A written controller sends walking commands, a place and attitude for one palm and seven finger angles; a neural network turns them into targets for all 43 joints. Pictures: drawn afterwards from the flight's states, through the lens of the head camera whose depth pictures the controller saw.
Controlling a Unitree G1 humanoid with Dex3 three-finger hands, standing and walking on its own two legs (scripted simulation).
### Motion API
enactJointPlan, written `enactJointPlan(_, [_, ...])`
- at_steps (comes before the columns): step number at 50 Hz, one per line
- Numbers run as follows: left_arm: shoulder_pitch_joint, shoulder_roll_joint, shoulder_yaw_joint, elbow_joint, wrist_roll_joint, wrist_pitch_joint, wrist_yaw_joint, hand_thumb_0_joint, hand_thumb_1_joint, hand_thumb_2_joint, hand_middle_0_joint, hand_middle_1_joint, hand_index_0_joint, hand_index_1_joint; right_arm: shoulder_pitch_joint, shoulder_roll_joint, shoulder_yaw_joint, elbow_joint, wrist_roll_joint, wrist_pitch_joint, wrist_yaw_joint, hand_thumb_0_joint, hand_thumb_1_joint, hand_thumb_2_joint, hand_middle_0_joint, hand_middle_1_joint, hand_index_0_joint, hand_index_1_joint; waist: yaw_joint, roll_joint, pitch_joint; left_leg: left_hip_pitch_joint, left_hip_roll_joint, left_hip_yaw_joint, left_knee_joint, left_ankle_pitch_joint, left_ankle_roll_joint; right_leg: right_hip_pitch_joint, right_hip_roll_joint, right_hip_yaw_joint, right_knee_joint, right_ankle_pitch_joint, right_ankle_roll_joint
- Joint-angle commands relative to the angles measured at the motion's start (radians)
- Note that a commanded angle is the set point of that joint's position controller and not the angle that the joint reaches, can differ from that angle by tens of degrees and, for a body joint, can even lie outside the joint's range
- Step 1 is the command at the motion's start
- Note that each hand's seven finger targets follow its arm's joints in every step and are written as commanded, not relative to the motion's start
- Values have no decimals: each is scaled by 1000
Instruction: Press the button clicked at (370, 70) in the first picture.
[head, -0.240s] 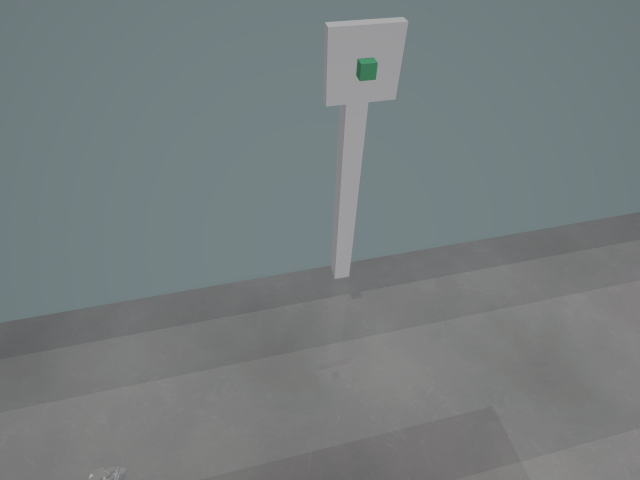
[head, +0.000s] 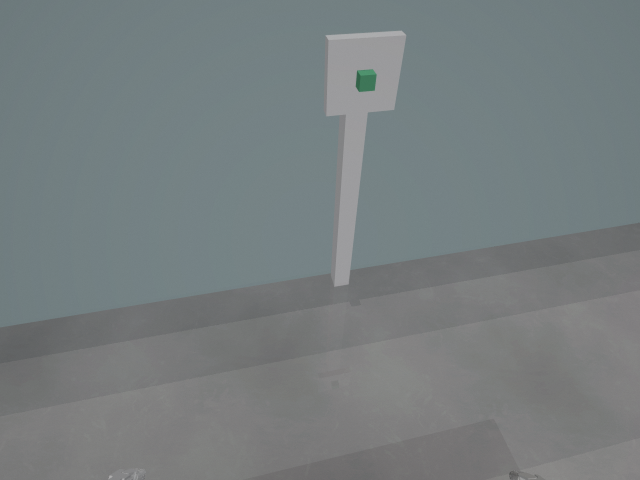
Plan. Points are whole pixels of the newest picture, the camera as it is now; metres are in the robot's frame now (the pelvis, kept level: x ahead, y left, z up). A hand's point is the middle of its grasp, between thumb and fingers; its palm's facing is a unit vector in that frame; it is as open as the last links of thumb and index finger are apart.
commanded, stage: stand and wait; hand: left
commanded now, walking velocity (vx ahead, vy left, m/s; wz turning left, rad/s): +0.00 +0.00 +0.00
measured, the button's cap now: (365, 80) +0.94 -0.05 +0.08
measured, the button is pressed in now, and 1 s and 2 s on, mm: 0 0 0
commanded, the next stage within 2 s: look at it before walking up in 0.58 s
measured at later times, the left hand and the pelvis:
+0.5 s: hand out of the picture +0.05 +0.24 -0.15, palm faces -0.01 -0.94 -0.35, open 7.4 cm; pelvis -0.02 -0.01 +0.00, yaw +0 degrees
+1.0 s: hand out of the picture +0.05 +0.23 -0.15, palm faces -0.01 -0.94 -0.33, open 7.4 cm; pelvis -0.02 -0.02 +0.01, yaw +0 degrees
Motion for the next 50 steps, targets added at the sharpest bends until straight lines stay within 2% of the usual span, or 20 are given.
enactJointPlan(1, [-39, 219, 51, -59, 3, -22, 10, 0, 900, 900, -200, -300, -200, -300, -42, -206, -55, -57, 4, -18, -12, 0, -900, -900, 200, 300, 200, 300, -4, 1, -47, 9, 120, -87, -80, 206, 29, 4, -93, 76, -79, 217, -48])
enactJointPlan(10, [-28, 218, 52, -29, 1, -24, 8, 0, 900, 900, -200, -300, -200, -300, -22, -206, -49, -20, 7, -19, -12, 0, -900, -900, 200, 300, 200, 300, -4, 9, -51, 5, 122, -93, -99, 166, 23, 17, -97, 88, -110, 177, -50])
enactJointPlan(15, [-20, 219, 52, -10, -1, -26, 9, 0, 900, 900, -200, -300, -200, -300, -12, -210, -47, 3, 9, -20, -13, 0, -900, -900, 200, 300, 200, 300, -2, 6, -51, 12, 128, -91, -104, 187, 20, 28, -99, 87, -115, 206, -51])
enactJointPlan(23, [-22, 224, 51, 8, 1, -24, 9, 0, 900, 900, -200, -300, -200, -300, 4, -209, -43, 24, 10, -15, -11, 0, -900, -900, 200, 300, 200, 300, -1, -5, -11, -6, 127, -98, -127, 121, 17, 4, -95, 93, -146, 113, -49])
enactJointPlan(30, [-19, 223, 51, 11, 1, -26, 8, 0, 900, 900, -200, -300, -200, -300, 10, -206, -42, 32, 9, -16, -9, 0, -900, -900, 200, 300, 200, 300, -1, -9, -15, -4, 123, -98, -129, 109, 14, -5, -99, 105, -162, 78, -50])
enactJointPlan(50, [-15, 219, 51, 12, 2, -29, 7, 0, 900, 900, -200, -300, -200, -300, 9, -202, -41, 36, 10, -17, -10, 0, -900, -900, 200, 300, 200, 300, -1, -3, -19, 11, 130, -98, -131, 146, 10, 3, -98, 98, -169, 126, -48])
